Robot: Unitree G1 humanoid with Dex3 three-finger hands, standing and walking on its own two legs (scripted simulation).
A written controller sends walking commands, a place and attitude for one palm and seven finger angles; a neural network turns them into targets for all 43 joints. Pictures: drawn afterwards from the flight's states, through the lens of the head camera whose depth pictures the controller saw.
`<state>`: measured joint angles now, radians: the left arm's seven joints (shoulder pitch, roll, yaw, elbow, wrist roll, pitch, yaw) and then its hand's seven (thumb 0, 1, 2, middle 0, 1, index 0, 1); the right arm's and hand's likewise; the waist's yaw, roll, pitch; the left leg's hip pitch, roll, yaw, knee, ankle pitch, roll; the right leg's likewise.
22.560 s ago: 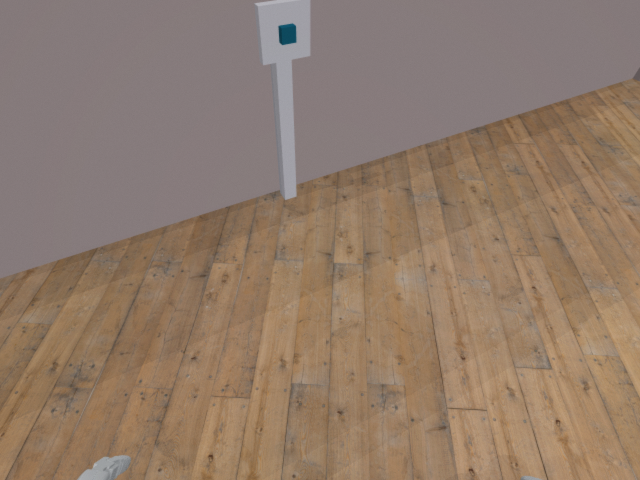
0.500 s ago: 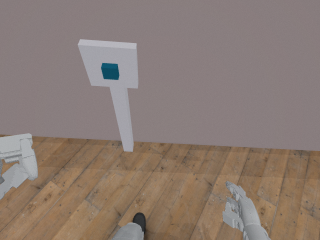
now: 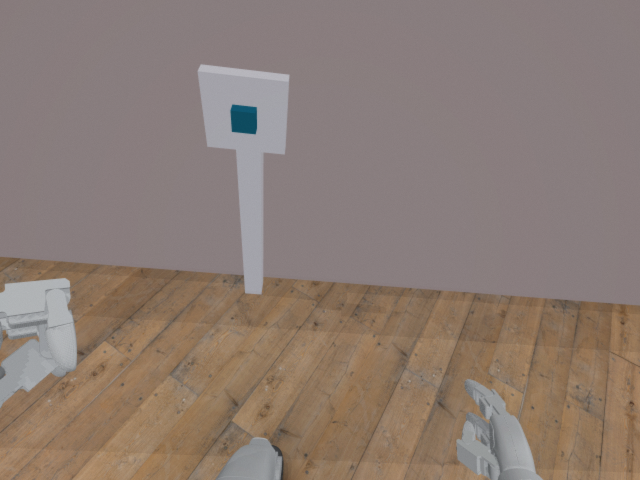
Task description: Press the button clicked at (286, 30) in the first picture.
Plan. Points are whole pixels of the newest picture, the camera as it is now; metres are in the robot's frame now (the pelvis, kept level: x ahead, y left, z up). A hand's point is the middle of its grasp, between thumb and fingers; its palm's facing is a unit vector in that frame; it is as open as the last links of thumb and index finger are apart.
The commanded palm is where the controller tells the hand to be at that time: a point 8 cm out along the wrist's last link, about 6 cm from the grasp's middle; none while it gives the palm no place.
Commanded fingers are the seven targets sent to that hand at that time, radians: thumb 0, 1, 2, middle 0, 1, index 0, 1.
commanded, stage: stop stepping back and stand still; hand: left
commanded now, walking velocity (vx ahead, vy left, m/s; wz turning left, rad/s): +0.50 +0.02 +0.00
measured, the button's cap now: (244, 118) +0.80 +0.20 +0.00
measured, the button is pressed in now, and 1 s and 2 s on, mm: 0 0 0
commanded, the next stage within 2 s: let the arm hang, fingers relaxed in 0.80 s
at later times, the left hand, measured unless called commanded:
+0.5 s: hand out of the picture +0.10 +0.27 +0.21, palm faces +0.34 -0.80 -0.49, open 3.1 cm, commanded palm +0.06 +0.30 +0.19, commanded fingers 0.00 0.90 0.90 -1.30 -1.50 -1.30 -1.50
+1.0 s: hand (61, 430) +0.15 +0.25 +0.07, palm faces +0.23 -0.84 -0.49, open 3.0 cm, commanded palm none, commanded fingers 0.00 0.90 0.90 -1.08 -1.26 -1.08 -1.26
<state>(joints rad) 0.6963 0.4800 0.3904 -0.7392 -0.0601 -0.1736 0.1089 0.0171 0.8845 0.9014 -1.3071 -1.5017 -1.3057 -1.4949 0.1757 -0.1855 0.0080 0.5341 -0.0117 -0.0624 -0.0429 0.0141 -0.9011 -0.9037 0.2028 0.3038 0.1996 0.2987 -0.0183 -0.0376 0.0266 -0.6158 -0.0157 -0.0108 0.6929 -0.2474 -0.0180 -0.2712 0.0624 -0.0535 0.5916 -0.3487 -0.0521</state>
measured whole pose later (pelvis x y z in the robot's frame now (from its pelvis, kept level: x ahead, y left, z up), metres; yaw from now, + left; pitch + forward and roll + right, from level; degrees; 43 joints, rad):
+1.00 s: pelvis -0.07 +0.01 +0.00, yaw +0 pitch +0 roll +0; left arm 0.35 0.36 0.21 -0.04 0.02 -0.07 0.05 0.00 0.89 0.90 -1.28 -1.48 -1.28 -1.47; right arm 0.16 -0.22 0.00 0.73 0.00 -0.07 0.00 0.01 -0.90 -0.90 0.20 0.30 0.20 0.30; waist 0.00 0.07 -0.04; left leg -0.41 0.02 0.03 0.64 -0.22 0.00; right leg -0.28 -0.02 -0.06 0.67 -0.37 -0.01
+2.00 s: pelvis -0.08 +0.01 +0.02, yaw +1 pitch -3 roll +0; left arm 0.31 0.12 0.02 1.14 0.01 0.01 0.03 0.00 0.90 0.90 -0.20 -0.30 -0.20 -0.30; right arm 0.33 -0.11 -0.01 1.14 -0.02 0.02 -0.03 0.01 -0.91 -0.90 0.20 0.30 0.20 0.30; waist -0.01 0.02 0.05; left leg -0.27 0.01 0.03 0.44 -0.13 0.01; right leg -0.14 -0.02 -0.07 0.46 -0.28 -0.01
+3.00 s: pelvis -0.05 +0.01 +0.02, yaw +1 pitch -2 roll +0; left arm 0.27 0.15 0.02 1.14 0.01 0.00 0.03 0.00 0.90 0.90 -0.20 -0.30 -0.20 -0.30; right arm 0.25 -0.15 -0.01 1.14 -0.02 0.01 -0.03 0.01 -0.91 -0.90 0.20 0.30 0.20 0.30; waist 0.00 0.01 0.07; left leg -0.24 0.01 0.02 0.42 -0.15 0.00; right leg -0.09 -0.01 -0.08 0.42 -0.30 -0.01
